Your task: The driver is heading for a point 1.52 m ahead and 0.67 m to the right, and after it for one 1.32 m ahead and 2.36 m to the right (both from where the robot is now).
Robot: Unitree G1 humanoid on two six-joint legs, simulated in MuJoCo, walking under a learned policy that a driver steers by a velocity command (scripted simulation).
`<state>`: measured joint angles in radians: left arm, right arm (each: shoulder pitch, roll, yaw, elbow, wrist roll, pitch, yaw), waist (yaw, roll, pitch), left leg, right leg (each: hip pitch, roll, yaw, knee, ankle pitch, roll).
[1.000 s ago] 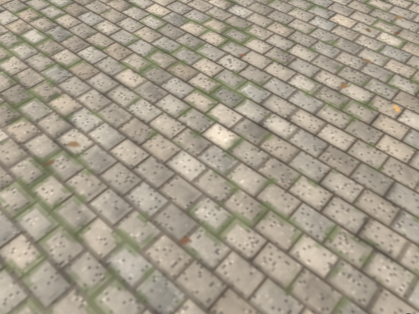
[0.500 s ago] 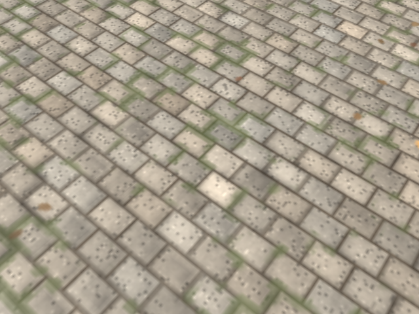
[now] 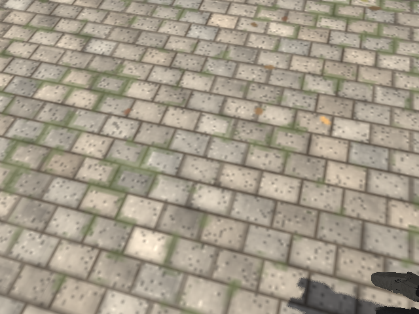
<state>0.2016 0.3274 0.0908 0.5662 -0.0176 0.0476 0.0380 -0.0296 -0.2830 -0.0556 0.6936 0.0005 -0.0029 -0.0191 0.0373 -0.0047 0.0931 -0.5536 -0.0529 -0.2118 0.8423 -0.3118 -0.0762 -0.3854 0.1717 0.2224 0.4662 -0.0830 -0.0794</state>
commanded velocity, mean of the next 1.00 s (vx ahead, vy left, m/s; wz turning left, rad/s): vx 0.01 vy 0.00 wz -0.63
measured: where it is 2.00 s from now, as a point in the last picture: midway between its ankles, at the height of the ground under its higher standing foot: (230, 283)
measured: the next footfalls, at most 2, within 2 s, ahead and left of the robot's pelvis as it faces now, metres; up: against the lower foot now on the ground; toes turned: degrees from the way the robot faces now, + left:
left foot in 0.16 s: +0.16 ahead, +0.16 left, +0.00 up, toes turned -20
right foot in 0.62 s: +0.00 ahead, -0.08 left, +0.00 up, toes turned -29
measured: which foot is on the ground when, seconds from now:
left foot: up 0.00-0.14, down 0.16-0.62, up 0.64-0.96, down 0.98-1.00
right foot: down 0.00-0.16, up 0.18-0.60, down 0.62-1.00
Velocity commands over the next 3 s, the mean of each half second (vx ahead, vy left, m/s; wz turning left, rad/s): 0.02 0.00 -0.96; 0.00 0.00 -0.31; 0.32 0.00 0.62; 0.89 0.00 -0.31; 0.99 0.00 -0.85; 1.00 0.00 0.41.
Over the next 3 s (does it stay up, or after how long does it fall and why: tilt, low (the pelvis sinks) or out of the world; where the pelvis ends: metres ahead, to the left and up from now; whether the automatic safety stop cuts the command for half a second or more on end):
stays up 1.22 -0.45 -0.01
